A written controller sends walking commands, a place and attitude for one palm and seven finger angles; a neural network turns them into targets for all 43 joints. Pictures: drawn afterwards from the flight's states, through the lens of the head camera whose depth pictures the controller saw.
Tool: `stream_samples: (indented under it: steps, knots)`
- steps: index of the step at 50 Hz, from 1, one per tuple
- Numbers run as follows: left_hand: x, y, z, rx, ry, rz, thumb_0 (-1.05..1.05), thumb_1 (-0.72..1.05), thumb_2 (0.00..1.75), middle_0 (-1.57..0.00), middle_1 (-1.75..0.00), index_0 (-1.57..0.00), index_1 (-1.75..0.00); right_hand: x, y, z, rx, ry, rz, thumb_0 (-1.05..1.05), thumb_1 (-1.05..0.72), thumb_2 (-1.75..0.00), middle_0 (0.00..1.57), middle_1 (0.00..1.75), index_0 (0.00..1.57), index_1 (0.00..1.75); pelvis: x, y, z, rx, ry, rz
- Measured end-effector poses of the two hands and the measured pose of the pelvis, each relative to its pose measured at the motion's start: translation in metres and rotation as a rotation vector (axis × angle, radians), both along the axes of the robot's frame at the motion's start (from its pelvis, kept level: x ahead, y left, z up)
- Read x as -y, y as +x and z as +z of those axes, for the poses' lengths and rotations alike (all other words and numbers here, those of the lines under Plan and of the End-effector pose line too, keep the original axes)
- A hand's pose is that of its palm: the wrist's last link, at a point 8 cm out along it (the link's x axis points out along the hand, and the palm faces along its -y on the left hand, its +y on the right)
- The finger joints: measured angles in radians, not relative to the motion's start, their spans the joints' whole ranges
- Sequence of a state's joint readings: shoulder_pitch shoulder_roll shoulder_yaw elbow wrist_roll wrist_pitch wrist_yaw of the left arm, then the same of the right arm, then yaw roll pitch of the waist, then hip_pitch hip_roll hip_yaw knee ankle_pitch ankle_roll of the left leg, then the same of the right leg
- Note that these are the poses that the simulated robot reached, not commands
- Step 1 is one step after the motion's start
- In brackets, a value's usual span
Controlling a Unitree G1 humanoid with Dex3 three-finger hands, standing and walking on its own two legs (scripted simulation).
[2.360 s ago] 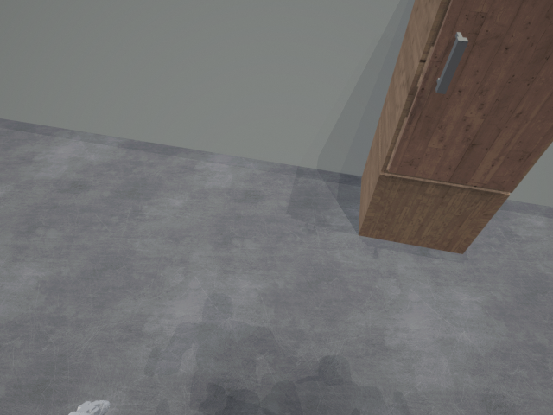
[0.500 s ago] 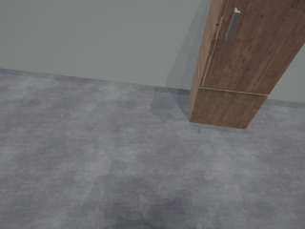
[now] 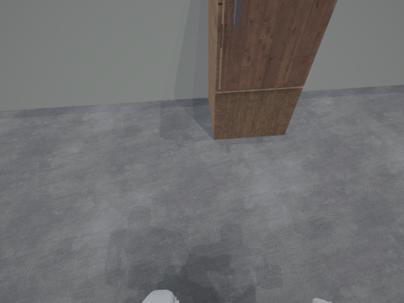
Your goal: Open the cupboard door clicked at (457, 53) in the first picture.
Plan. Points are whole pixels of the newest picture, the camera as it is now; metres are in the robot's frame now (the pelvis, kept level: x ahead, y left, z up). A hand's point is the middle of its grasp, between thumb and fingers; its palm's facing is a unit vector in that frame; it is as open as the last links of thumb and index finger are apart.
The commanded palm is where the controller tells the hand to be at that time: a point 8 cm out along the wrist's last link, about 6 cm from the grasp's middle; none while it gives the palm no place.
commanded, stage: walk to a spot facing it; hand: left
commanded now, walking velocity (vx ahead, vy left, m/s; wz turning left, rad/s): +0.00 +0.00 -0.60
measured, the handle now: (237, 2) +1.06 -0.03 +0.08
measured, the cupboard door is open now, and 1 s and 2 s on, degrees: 0 0 0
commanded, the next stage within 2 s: none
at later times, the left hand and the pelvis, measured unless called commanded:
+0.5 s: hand (118, 297) +0.14 +0.21 -0.17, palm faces -0.30 -0.93 -0.23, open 7.4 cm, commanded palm none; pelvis -0.01 +0.03 +0.00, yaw -19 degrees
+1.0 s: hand (151, 269) +0.21 +0.15 -0.18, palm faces -0.53 -0.83 -0.18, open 7.4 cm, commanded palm none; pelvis +0.04 +0.02 -0.01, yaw -36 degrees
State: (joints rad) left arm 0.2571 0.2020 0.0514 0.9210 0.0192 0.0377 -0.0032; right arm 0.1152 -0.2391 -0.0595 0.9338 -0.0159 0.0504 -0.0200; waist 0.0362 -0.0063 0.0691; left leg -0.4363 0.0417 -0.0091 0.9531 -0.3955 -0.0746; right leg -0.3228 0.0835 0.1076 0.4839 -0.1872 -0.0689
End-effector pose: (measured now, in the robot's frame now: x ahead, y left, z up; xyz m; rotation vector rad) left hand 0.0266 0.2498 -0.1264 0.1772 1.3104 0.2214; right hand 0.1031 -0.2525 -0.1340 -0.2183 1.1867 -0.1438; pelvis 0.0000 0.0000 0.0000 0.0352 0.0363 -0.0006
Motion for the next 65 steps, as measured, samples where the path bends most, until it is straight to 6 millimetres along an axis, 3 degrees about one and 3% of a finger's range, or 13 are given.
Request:
stream_samples:
  steps: [5,9,13,17,22,29,32,38,45,49,53,60,65]
  knots:
    - [-0.022,0.014,-0.004,0.018,0.005,-0.050,0.00,0.90,0.90,-0.21,-0.30,-0.20,-0.30,-0.008,0.001,0.011,0.062,-0.026,-0.039,0.01,-0.91,-0.89,0.20,0.30,0.20,0.30,-0.015,-0.005,-0.001,-0.009,-0.013,-0.059]
    - [-0.044,0.031,-0.015,0.039,0.000,-0.098,0.00,0.90,0.90,-0.21,-0.30,-0.20,-0.30,-0.020,-0.009,0.017,0.121,-0.057,-0.074,0.01,-0.91,-0.89,0.20,0.30,0.20,0.30,-0.033,-0.011,-0.008,-0.016,-0.036,-0.103]
    - [-0.056,0.053,-0.016,0.063,-0.012,-0.155,0.00,0.90,0.90,-0.20,-0.29,-0.20,-0.30,-0.031,-0.040,0.024,0.101,-0.071,-0.112,0.01,-0.91,-0.89,0.20,0.30,0.20,0.30,-0.042,-0.015,-0.005,0.005,-0.038,-0.151]
    - [-0.056,0.074,-0.010,0.085,-0.023,-0.211,0.00,0.90,0.90,-0.20,-0.29,-0.20,-0.30,-0.037,-0.072,0.025,0.050,-0.066,-0.169,0.01,-0.91,-0.89,0.20,0.30,0.21,0.30,-0.045,-0.014,-0.001,0.011,-0.053,-0.206]
    - [-0.034,0.101,-0.008,0.070,-0.036,-0.315,0.00,0.91,0.90,-0.20,-0.29,-0.20,-0.30,-0.037,-0.115,0.016,-0.001,-0.040,-0.279,0.01,-0.90,-0.89,0.21,0.30,0.21,0.30,-0.041,-0.013,-0.001,0.016,-0.063,-0.285]
    - [0.030,0.153,-0.011,0.133,-0.026,-0.505,0.00,0.90,0.90,-0.20,-0.29,-0.20,-0.30,-0.017,-0.191,-0.018,-0.113,0.009,-0.451,0.01,-0.90,-0.89,0.21,0.30,0.21,0.30,-0.015,-0.015,-0.019,0.010,-0.050,-0.386]
    - [0.052,0.164,-0.006,0.175,-0.021,-0.540,0.00,0.90,0.90,-0.20,-0.29,-0.20,-0.30,-0.009,-0.213,-0.022,-0.176,0.005,-0.497,0.01,-0.91,-0.89,0.20,0.30,0.21,0.30,-0.010,-0.018,-0.019,0.015,-0.054,-0.410]
    - [0.072,0.167,0.001,0.154,-0.035,-0.594,0.00,0.90,0.90,-0.20,-0.30,-0.20,-0.30,0.000,-0.209,-0.006,-0.129,-0.006,-0.548,0.01,-0.91,-0.89,0.20,0.30,0.20,0.30,-0.005,-0.013,-0.007,0.020,-0.040,-0.475]
    - [0.066,0.176,-0.008,0.106,-0.078,-0.626,0.00,0.90,0.90,-0.21,-0.30,-0.21,-0.30,-0.002,-0.171,0.011,-0.007,-0.031,-0.573,0.01,-0.91,-0.89,0.20,0.30,0.20,0.30,-0.010,0.013,-0.004,0.013,-0.043,-0.550]
    - [0.054,0.194,-0.026,0.061,-0.087,-0.635,0.00,0.90,0.90,-0.21,-0.30,-0.21,-0.30,-0.010,-0.149,0.014,0.063,-0.080,-0.598,0.01,-0.91,-0.89,0.20,0.30,0.20,0.30,-0.017,0.038,-0.013,0.007,-0.058,-0.601]
    - [0.059,0.221,-0.024,0.015,-0.092,-0.683,0.00,0.90,0.90,-0.20,-0.29,-0.20,-0.30,-0.032,-0.152,0.021,0.038,-0.071,-0.665,0.01,-0.91,-0.89,0.20,0.30,0.21,0.30,-0.012,0.059,-0.005,0.009,-0.070,-0.662]
    - [0.109,0.276,-0.016,0.015,-0.113,-0.771,0.00,0.91,0.90,-0.20,-0.29,-0.20,-0.30,-0.076,-0.175,0.019,-0.134,0.030,-0.820,0.01,-0.91,-0.89,0.20,0.30,0.21,0.30,0.013,0.097,0.005,-0.007,-0.078,-0.753]
    - [0.177,0.314,-0.022,-0.010,-0.128,-0.881,0.00,0.91,0.90,-0.20,-0.29,-0.20,-0.30,-0.101,-0.190,0.012,-0.255,0.118,-0.951,0.01,-0.91,-0.89,0.20,0.30,0.21,0.30,0.045,0.120,-0.001,-0.008,-0.072,-0.822]
